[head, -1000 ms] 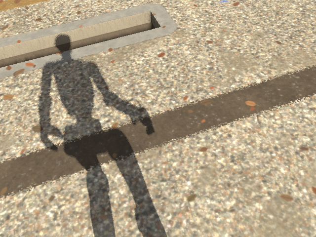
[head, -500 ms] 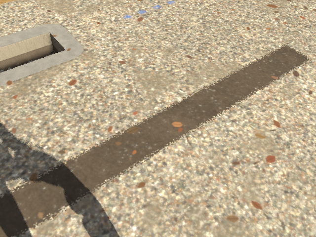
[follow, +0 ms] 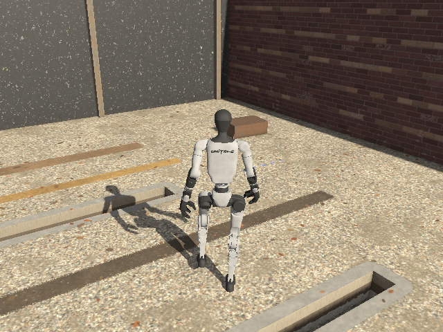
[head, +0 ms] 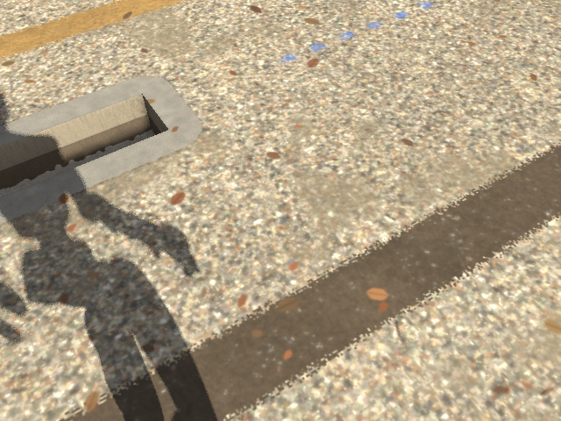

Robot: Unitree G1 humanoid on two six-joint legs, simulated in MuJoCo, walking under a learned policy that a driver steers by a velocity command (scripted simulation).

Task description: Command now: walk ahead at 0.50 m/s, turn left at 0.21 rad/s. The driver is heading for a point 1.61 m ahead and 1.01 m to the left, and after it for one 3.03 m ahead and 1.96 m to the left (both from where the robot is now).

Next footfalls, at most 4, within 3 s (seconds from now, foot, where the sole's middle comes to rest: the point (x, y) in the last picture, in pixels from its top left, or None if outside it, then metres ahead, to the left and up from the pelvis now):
0.20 left None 0.29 0.11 -0.78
0.74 right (297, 364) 0.63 0.03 -0.78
1.26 left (169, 328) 0.72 0.37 -0.78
1.82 right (215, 281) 0.87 0.27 -0.78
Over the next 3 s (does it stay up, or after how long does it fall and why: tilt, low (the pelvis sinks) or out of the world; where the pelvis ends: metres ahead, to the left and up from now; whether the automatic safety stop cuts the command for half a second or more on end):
stays up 1.06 0.62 0.00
